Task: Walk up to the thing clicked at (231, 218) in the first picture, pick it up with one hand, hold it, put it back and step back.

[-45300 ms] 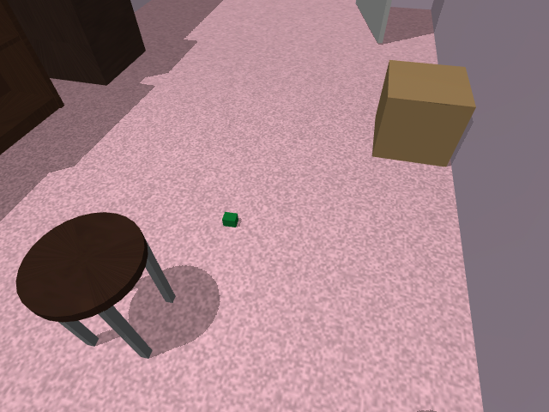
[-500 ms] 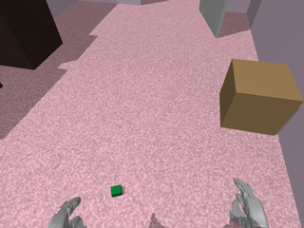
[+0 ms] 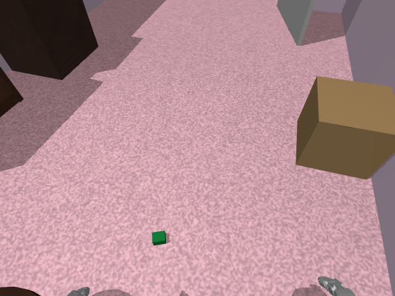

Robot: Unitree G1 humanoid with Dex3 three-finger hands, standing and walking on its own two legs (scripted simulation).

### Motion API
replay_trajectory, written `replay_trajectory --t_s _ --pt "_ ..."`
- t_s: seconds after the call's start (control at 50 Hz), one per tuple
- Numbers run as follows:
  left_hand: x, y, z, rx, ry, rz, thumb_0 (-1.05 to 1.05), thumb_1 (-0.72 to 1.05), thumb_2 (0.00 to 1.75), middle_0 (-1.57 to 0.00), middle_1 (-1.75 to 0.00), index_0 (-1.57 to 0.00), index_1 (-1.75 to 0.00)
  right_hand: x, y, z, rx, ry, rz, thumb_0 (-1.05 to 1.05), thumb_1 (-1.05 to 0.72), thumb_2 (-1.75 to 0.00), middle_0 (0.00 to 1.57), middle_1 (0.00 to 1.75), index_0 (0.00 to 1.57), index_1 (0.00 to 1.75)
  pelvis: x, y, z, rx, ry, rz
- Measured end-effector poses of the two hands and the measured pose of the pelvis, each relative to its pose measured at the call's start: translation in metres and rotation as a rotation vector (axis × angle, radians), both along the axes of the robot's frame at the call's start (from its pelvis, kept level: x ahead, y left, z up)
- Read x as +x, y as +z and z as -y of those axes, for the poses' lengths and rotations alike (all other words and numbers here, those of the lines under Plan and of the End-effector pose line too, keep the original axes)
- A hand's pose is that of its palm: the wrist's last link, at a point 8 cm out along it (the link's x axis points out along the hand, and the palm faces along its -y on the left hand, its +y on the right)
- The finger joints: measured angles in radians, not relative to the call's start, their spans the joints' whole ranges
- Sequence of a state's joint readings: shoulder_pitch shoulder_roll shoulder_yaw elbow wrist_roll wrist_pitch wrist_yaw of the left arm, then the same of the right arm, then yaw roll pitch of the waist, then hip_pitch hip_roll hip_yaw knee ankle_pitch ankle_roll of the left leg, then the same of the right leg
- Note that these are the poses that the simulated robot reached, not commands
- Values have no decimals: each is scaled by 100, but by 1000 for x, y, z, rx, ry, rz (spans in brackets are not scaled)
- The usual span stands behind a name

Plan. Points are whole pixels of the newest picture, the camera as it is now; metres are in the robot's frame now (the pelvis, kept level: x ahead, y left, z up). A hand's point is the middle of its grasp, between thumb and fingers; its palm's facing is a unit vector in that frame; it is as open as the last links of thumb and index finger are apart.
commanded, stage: stand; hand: left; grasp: from above
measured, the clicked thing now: (159, 238) +0.48 +0.21 -0.72
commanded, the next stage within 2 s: none
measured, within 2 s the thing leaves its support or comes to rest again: neither
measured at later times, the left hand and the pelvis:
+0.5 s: hand out of the picture +0.04 +0.24 -0.13, palm faces +0.05 -0.94 -0.33, open 7.4 cm; pelvis +0.00 +0.00 +0.03, yaw +1 degrees
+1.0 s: hand out of the picture +0.06 +0.23 -0.13, palm faces +0.04 -0.94 -0.34, open 7.4 cm; pelvis +0.01 -0.01 +0.04, yaw +1 degrees
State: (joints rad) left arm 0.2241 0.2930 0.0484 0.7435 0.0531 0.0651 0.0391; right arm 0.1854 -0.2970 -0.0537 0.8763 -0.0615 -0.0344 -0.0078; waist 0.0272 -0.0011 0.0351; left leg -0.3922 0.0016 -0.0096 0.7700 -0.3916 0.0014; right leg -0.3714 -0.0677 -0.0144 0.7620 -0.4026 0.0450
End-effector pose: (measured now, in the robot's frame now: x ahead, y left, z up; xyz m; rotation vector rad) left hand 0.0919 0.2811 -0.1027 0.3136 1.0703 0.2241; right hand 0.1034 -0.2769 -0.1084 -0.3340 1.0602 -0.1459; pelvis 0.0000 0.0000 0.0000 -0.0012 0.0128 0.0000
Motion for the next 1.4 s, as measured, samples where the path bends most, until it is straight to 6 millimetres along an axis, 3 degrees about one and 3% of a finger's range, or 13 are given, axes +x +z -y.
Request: replay_trajectory --t_s 0.18,0.34,0.9,1.4 --pt "-47 -3 -1 -30 80 -161 1 91 90 -20 -30 -20 -30 -26 3 -4 9 -53 -124 1 -90 -90 20 30 20 30 6 17 -2 -6 8 39" --pt "-61 1 3 -43 100 -208 0 91 90 -20 -30 -20 -30 -32 7 -9 29 -71 -147 1 -90 -90 20 30 20 30 5 27 -2 -3 11 72" --pt "-49 13 7 -26 88 -209 0 91 90 -20 -30 -20 -30 -41 14 19 16 -85 -190 1 -90 -90 20 30 20 30 4 35 13 -2 12 74" --pt "-26 19 7 -22 67 -175 0 91 90 -20 -30 -20 -30 -28 16 25 15 -70 -170 1 -90 -90 20 30 20 30 8 37 17 1 8 65"
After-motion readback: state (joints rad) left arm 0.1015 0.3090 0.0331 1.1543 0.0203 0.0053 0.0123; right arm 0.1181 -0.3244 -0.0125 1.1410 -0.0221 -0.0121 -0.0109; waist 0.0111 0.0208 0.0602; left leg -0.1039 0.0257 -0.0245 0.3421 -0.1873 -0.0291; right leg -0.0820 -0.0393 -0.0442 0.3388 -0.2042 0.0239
